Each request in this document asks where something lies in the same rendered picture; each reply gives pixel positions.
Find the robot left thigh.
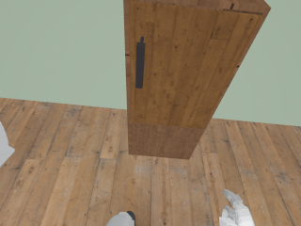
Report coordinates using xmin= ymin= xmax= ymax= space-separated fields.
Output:
xmin=105 ymin=215 xmax=135 ymax=226

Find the cupboard door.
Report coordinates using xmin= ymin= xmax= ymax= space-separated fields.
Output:
xmin=130 ymin=0 xmax=262 ymax=129

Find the handle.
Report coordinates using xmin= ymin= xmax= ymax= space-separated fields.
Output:
xmin=135 ymin=37 xmax=146 ymax=89

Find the right robot hand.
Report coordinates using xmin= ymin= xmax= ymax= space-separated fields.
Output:
xmin=219 ymin=189 xmax=255 ymax=226

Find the robot left shin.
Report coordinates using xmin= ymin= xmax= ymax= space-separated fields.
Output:
xmin=119 ymin=212 xmax=131 ymax=217

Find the left robot hand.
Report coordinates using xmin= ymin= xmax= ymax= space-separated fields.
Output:
xmin=0 ymin=122 xmax=15 ymax=168

